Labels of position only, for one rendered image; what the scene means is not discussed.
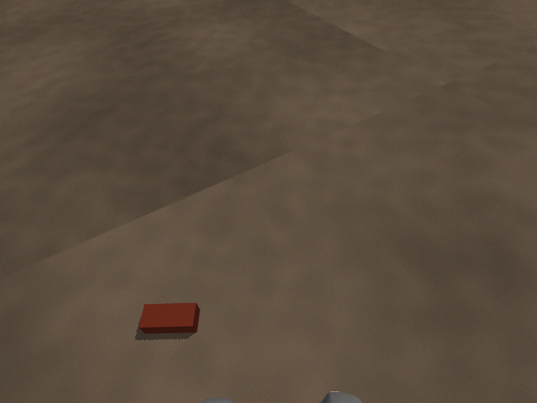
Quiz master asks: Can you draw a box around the carton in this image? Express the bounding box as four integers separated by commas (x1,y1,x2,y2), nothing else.
138,303,200,334

